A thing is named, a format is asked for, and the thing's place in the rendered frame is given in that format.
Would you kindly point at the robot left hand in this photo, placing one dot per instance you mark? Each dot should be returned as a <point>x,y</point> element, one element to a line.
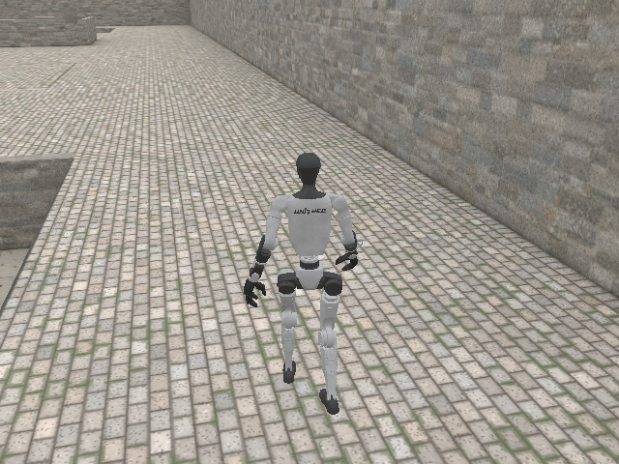
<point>248,288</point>

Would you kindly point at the left robot forearm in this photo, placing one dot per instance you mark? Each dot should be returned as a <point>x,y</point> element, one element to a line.
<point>260,261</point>

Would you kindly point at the robot right hand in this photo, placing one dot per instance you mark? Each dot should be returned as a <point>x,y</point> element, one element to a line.
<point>351,265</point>

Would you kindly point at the right robot forearm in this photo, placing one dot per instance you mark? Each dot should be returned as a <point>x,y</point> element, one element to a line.
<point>351,250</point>

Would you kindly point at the left robot upper arm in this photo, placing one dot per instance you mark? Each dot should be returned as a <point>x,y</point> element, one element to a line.
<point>278,205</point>

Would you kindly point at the right robot shin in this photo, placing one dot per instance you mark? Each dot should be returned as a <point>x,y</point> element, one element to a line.
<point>329,360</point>

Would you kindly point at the robot head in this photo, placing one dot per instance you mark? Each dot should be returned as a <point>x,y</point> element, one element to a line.
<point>308,165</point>

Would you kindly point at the right robot upper arm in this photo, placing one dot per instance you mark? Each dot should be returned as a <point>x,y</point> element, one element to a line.
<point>344,218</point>

